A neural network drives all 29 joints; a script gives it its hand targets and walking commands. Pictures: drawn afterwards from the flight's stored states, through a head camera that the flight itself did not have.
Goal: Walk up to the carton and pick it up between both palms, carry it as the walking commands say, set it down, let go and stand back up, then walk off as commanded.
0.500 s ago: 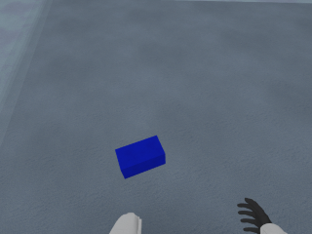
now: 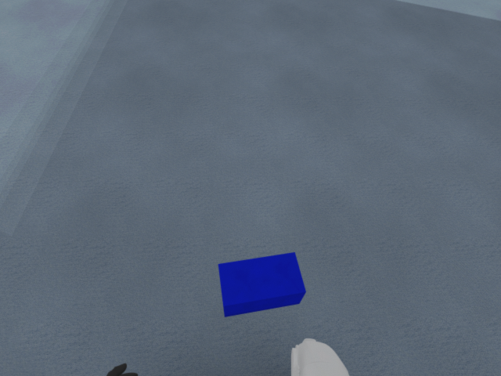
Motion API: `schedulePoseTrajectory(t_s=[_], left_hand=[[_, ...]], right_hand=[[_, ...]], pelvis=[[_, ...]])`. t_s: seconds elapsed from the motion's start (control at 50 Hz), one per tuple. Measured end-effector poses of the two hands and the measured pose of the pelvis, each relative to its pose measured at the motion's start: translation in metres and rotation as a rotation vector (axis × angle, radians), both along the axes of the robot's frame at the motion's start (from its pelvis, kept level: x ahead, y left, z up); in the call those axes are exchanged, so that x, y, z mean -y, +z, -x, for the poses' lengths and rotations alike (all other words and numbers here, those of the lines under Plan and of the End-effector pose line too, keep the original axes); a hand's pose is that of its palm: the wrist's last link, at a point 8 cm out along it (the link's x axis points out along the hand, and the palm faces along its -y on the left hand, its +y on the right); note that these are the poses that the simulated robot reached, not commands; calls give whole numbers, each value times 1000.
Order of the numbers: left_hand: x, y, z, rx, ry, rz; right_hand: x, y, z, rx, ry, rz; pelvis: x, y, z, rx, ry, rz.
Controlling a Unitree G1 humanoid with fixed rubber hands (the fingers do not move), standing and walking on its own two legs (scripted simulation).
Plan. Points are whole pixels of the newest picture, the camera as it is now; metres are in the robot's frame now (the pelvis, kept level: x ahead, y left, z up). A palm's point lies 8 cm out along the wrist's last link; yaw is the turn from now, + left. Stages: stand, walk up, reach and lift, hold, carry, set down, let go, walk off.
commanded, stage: walk up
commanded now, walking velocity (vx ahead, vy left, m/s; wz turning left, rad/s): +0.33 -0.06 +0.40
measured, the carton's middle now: (259, 284) +0.48 -0.07 -0.70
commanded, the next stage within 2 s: none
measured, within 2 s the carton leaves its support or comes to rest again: neither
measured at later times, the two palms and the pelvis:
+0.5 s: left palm out of the picture +0.09 +0.24 -0.10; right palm (377, 270) +0.31 -0.26 -0.13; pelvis +0.15 -0.03 +0.01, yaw +8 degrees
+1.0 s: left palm out of the picture +0.12 +0.29 -0.15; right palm (345, 273) +0.30 -0.19 -0.12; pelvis +0.15 +0.03 +0.00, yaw +9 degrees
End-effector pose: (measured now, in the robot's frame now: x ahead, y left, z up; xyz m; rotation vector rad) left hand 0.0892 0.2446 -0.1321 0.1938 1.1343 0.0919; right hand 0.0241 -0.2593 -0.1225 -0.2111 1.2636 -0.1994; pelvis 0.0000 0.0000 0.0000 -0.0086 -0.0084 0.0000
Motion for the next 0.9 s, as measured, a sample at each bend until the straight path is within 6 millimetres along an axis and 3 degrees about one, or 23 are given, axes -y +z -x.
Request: schedulePoseTrajectory(t_s=[0.06,0.12,0.16,0.2,0.26,0.38,0.46,0.56,0.64,0.68,0.78,0.9], left_hand=[[13,10,-58,81,-21,6],[26,19,-106,150,-25,-2],[32,22,-131,188,-17,-26],[33,20,-142,201,6,-65],[29,22,-124,123,52,-106],[11,33,-51,-85,205,-160],[7,36,-9,-203,270,-154],[-4,21,8,-258,315,-103],[-31,-7,0,-239,332,-61],[-41,-17,-10,-225,333,-42],[-45,-20,-33,-206,306,14],[-48,-16,-37,-213,286,5]], right_hand=[[13,2,-3,-37,-25,12],[29,-2,-23,-51,-28,14],[41,-12,-44,-52,-20,9],[53,-26,-71,-46,7,1],[57,-28,-121,-6,56,-17],[42,-16,-217,72,168,-69],[18,-8,-264,112,233,-90],[-23,0,-309,155,312,-80],[-50,1,-328,199,342,-32],[-58,4,-324,200,339,-12],[-70,20,-309,193,318,19],[-79,20,-299,206,291,7]], pelvis=[[9,2,-25,10,18,-5],[23,0,-52,13,38,-17],[33,-6,-72,14,57,-31],[42,-16,-90,9,80,-40],[47,-12,-107,11,105,-39],[44,4,-135,6,124,-64],[34,9,-148,2,138,-71],[12,4,-155,2,166,-44],[-15,-12,-161,9,182,3],[-23,-14,-161,14,186,0],[-35,-3,-161,22,186,8],[-41,1,-158,17,173,8]])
